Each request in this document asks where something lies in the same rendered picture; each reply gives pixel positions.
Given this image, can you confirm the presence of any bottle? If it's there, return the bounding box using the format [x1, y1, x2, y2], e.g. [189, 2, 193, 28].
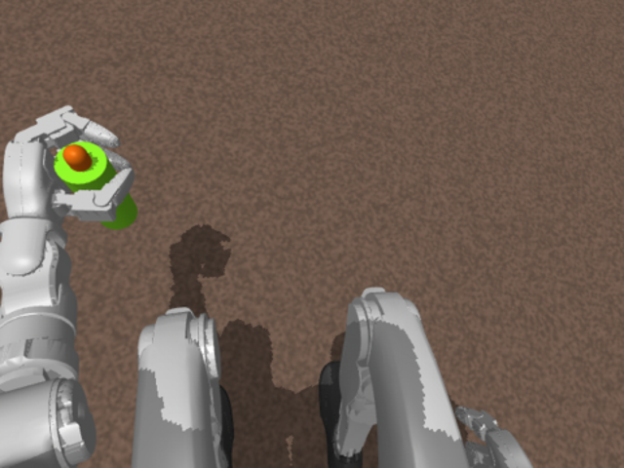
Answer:
[54, 141, 137, 230]

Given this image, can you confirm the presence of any left robot hand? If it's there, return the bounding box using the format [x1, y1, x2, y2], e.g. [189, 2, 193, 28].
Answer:
[3, 105, 135, 227]

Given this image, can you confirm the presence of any right robot hand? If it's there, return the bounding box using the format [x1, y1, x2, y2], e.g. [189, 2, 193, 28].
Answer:
[455, 407, 533, 468]

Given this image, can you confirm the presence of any left robot arm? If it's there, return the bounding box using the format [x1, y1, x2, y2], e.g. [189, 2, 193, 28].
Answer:
[0, 216, 97, 468]

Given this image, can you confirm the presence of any right robot foot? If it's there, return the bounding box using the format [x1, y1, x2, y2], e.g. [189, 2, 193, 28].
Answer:
[319, 361, 363, 468]

